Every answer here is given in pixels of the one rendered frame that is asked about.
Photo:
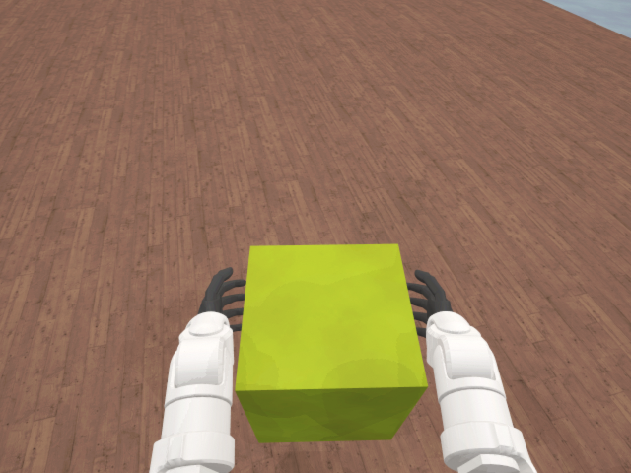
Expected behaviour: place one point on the right robot hand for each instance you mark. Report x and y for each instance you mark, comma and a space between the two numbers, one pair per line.
435, 295

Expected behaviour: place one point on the robot left forearm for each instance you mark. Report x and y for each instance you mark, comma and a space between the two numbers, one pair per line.
196, 427

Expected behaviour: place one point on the left robot hand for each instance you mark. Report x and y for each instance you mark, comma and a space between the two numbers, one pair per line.
213, 300

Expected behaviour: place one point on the robot right forearm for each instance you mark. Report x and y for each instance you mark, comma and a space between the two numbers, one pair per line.
478, 436

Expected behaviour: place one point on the carton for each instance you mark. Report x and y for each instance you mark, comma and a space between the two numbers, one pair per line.
329, 349

